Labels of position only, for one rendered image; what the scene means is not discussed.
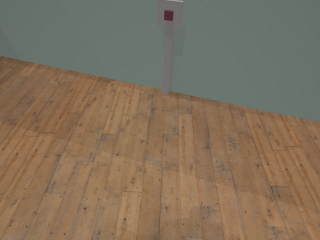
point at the panel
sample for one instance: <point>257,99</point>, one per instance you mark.
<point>177,7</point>

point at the button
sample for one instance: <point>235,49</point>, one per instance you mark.
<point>168,15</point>

